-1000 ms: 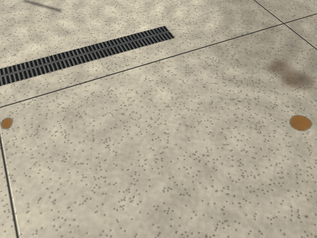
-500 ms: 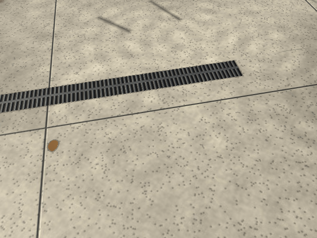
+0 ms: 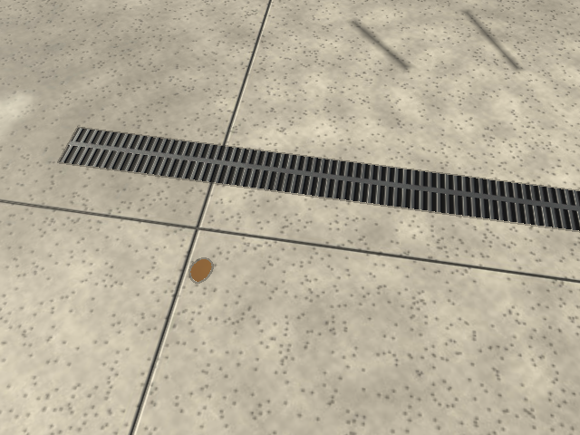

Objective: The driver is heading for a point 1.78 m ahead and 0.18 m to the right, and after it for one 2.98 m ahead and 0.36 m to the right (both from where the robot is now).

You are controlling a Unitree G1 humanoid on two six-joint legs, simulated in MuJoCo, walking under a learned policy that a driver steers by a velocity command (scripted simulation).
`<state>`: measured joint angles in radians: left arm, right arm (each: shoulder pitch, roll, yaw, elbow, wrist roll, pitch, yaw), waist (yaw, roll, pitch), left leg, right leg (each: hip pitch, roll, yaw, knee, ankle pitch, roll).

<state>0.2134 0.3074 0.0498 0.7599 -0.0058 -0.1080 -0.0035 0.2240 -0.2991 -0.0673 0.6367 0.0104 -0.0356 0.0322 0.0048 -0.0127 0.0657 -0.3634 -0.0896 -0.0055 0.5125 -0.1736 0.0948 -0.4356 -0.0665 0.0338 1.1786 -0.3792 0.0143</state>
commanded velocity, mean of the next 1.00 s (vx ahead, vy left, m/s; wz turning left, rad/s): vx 0.50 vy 0.00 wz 0.26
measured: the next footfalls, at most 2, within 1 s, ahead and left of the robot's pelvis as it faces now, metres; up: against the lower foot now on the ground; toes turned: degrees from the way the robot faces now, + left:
right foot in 0.34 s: +0.38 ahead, -0.13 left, +0.00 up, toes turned +13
left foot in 0.84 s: +0.59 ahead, +0.18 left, +0.00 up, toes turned +14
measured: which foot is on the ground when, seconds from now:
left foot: down 0.00-0.36, up 0.38-0.82, down 0.84-1.00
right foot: up 0.00-0.32, down 0.34-0.86, up 0.88-1.00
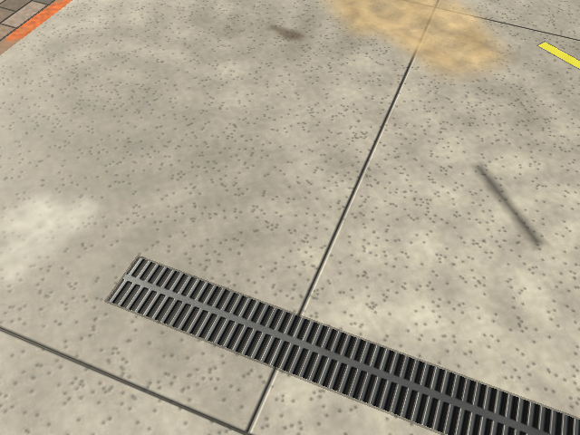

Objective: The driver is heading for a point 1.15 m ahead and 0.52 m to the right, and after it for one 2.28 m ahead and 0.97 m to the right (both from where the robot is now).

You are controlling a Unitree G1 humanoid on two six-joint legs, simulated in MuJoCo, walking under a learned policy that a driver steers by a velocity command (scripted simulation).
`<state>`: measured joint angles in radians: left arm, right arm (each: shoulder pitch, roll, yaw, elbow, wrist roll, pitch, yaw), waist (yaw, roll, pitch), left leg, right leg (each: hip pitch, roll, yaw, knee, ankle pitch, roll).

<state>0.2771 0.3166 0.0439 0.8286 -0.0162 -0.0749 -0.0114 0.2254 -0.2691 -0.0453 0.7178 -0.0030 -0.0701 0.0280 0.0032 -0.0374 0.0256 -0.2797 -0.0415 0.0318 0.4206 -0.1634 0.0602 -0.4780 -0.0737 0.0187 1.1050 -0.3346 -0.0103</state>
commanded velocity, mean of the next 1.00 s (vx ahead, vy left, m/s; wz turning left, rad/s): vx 0.50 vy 0.00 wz -0.44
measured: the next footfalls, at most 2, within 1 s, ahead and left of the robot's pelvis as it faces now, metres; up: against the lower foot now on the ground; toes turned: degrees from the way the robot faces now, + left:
right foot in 0.36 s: +0.37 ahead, -0.16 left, +0.00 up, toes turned -10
left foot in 0.84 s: +0.69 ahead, -0.03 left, +0.00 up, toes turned -29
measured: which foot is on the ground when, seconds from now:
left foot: down 0.00-0.38, up 0.40-0.82, down 0.84-1.00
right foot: up 0.00-0.34, down 0.36-0.86, up 0.88-1.00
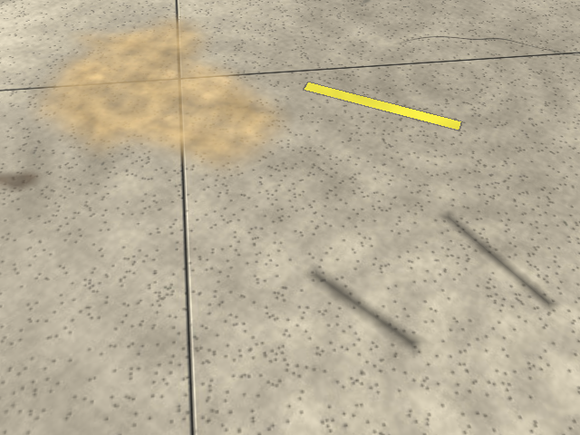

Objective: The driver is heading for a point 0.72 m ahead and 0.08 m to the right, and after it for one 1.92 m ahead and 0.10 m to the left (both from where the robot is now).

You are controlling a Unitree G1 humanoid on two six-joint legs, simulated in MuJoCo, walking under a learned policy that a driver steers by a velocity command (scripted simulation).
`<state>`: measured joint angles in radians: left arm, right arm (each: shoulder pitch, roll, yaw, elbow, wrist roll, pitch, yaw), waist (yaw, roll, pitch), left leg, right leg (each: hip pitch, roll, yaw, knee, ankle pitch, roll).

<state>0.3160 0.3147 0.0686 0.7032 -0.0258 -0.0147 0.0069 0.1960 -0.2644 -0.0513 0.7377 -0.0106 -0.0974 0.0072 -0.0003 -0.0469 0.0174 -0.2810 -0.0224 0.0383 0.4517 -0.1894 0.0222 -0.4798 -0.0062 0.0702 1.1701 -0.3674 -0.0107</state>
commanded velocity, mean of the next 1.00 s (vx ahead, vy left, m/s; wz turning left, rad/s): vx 0.48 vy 0.00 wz -0.35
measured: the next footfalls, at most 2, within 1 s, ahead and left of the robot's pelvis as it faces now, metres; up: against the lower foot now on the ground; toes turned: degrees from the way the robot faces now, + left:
right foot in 0.36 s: +0.33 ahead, -0.17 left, +0.00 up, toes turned -16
left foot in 0.86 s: +0.68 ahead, -0.07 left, +0.00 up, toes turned -20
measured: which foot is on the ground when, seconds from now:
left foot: down 0.00-0.38, up 0.40-0.84, down 0.86-1.00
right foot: up 0.00-0.34, down 0.36-0.88, up 0.90-1.00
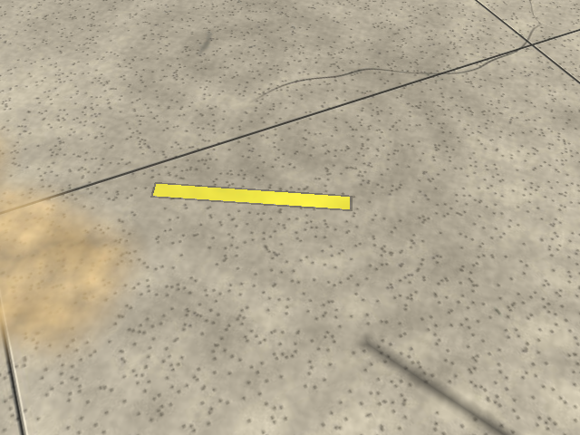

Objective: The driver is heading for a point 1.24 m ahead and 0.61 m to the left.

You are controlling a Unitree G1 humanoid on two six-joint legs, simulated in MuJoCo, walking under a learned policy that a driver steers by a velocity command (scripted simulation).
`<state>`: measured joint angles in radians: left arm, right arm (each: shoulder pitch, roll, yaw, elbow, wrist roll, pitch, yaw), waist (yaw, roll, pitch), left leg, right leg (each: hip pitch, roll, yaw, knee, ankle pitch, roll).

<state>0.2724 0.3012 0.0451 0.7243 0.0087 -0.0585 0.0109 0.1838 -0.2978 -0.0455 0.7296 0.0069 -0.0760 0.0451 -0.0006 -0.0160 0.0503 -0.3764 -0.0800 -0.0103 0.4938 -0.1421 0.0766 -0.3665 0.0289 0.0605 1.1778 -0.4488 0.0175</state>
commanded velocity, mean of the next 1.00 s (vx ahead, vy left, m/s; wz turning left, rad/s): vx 0.07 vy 0.00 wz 0.54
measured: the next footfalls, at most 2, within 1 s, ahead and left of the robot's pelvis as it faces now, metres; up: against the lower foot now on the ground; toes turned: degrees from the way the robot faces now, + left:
right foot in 0.40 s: +0.26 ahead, -0.11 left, +0.00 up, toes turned +22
left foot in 0.84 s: +0.11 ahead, +0.12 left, +0.00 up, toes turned +31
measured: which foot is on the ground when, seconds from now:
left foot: down 0.00-0.40, up 0.42-0.82, down 0.84-1.00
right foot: up 0.00-0.38, down 0.40-0.84, up 0.86-1.00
